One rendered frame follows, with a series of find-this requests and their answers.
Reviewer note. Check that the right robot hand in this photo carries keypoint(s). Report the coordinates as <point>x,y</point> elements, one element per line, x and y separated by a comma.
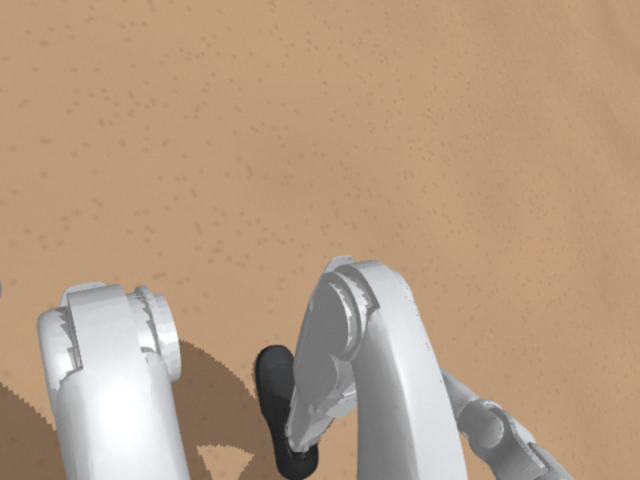
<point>459,394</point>

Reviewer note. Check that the right robot foot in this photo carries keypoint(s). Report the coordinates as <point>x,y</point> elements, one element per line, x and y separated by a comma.
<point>275,384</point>

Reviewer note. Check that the right robot arm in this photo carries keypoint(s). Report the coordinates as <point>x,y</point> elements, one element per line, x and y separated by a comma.
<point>506,445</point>

